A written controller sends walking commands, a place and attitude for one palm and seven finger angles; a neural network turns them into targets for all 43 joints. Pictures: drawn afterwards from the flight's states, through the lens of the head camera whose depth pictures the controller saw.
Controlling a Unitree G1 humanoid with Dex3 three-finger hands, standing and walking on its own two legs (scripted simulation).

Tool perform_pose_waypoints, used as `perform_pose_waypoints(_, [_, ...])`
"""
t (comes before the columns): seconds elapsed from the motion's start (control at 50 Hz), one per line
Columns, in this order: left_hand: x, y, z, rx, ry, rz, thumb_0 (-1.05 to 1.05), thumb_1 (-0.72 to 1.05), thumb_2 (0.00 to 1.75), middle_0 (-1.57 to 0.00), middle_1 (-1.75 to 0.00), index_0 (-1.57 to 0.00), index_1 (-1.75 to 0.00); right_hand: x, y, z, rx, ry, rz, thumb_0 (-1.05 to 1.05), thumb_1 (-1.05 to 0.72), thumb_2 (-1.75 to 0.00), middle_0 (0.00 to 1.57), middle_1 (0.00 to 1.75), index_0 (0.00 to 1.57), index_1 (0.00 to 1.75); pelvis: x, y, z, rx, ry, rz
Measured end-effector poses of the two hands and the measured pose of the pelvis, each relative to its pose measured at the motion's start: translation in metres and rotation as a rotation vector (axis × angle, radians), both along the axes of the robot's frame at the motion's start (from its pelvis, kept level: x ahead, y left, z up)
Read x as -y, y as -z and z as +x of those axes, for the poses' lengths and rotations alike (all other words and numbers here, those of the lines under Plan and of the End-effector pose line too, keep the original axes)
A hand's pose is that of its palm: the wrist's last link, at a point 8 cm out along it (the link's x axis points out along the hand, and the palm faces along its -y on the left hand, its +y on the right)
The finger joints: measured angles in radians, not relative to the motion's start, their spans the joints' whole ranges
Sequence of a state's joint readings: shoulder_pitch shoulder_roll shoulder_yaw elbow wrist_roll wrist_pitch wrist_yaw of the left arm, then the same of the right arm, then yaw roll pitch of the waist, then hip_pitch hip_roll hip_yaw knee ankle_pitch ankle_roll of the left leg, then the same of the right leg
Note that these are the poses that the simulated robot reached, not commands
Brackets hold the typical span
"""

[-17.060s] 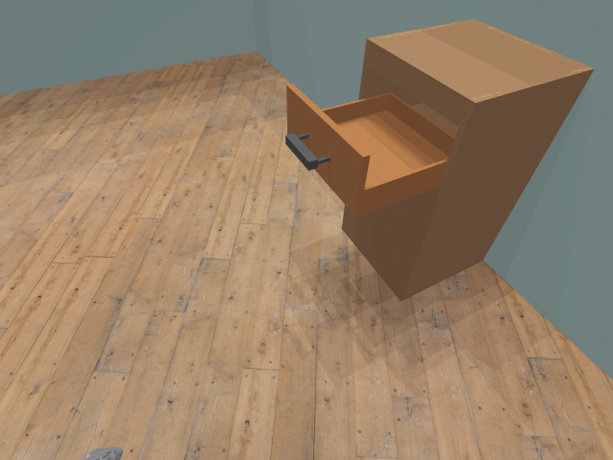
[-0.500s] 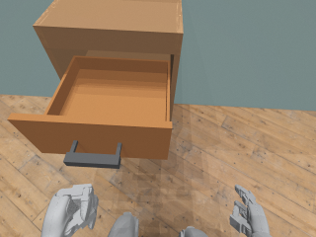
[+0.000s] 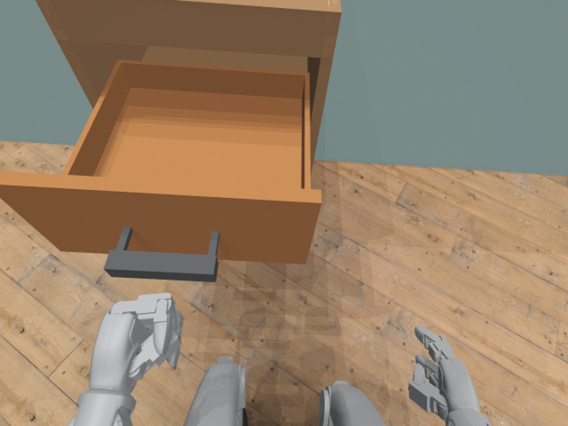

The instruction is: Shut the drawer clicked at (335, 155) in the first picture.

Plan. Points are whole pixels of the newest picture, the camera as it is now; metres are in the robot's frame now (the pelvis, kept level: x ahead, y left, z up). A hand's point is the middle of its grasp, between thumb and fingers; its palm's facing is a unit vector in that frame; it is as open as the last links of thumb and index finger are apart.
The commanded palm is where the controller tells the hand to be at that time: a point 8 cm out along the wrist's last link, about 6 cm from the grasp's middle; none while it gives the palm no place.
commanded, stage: bring the fist close to the handle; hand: left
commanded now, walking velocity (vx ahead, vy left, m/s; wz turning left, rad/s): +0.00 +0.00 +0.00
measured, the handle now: (167, 250) +0.34 +0.18 +0.03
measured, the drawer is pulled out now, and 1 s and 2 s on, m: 0.28 0.28 0.14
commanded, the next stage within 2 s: push the drawer shut in 0.38 s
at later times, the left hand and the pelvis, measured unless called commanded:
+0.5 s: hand (183, 340) +0.22 +0.14 +0.03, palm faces -0.02 -1.00 -0.01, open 3.3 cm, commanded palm +0.20 +0.19 +0.03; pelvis +0.00 +0.01 +0.00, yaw +0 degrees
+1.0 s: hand (185, 309) +0.26 +0.14 +0.03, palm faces -0.03 -1.00 -0.04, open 3.0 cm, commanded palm +0.26 +0.19 +0.03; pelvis +0.01 -0.01 +0.00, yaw +0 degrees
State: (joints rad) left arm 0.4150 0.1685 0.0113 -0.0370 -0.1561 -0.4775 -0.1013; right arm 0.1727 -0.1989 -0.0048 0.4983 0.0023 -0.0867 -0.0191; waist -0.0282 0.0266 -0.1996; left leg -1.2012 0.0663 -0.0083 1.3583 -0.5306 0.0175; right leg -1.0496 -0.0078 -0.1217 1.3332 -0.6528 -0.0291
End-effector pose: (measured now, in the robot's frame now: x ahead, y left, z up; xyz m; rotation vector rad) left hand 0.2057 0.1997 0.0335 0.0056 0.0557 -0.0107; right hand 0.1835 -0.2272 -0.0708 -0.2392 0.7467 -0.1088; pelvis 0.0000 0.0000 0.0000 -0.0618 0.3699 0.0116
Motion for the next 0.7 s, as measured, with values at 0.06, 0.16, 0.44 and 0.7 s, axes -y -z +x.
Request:
perform_pose_waypoints(0.06, [0.002, 0.005, 0.003, -0.016, 0.012, -0.006, 0.01, 0.90, 0.90, -1.39, -1.60, -1.40, -1.60, -0.002, 0.002, -0.002, -0.013, -0.001, 0.001, 0.01, -0.91, -0.90, 0.21, 0.30, 0.21, 0.30, -0.002, 0.001, 0.000, -0.005, 0.001, -0.002])
perform_pose_waypoints(0.16, [0.002, 0.000, 0.000, -0.023, 0.016, -0.007, 0.01, 0.90, 0.90, -1.39, -1.60, -1.40, -1.60, -0.006, 0.001, -0.004, -0.025, 0.004, 0.007, 0.01, -0.91, -0.90, 0.21, 0.30, 0.21, 0.30, -0.006, 0.000, 0.001, -0.004, 0.003, -0.002])
perform_pose_waypoints(0.44, [0.010, 0.003, -0.004, -0.017, 0.013, 0.000, 0.01, 0.90, 0.90, -1.39, -1.60, -1.40, -1.60, -0.011, 0.000, 0.006, -0.012, -0.029, 0.005, 0.01, -0.91, -0.90, 0.21, 0.30, 0.21, 0.30, -0.007, 0.002, 0.001, -0.011, -0.001, -0.002])
perform_pose_waypoints(0.7, [0.016, 0.001, 0.013, -0.011, 0.018, 0.024, 0.01, 0.90, 0.90, -1.39, -1.60, -1.40, -1.60, -0.005, 0.004, 0.004, -0.037, -0.025, 0.016, 0.01, -0.91, -0.90, 0.21, 0.30, 0.21, 0.30, 0.000, 0.001, 0.004, -0.013, 0.001, 0.006])
